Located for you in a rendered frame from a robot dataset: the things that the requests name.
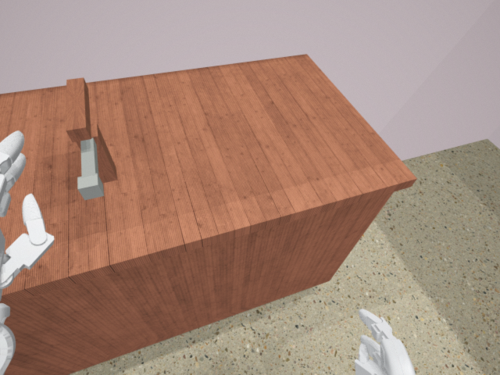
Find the tap lever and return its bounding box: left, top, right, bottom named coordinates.
left=77, top=138, right=104, bottom=200

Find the counter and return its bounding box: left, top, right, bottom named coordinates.
left=0, top=54, right=417, bottom=375

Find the right robot hand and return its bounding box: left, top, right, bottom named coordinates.
left=355, top=309, right=416, bottom=375

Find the left robot hand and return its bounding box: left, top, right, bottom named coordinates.
left=0, top=130, right=54, bottom=301

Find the robot left forearm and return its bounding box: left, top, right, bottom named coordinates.
left=0, top=303, right=16, bottom=375

